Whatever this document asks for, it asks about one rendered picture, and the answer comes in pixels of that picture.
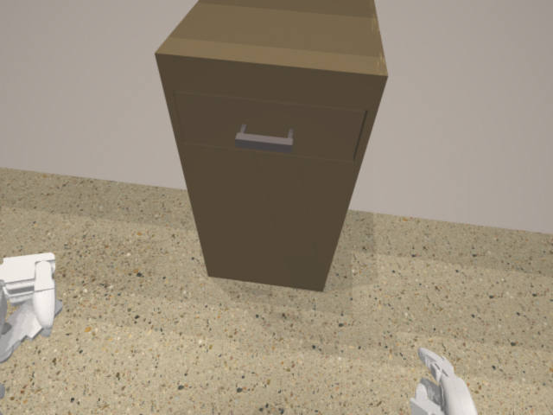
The cabinet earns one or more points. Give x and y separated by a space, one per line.
265 217

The left robot hand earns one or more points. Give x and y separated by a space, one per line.
27 281

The drawer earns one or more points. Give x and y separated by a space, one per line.
319 131

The right robot hand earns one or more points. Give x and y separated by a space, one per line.
451 397

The handle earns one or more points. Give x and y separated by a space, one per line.
258 142

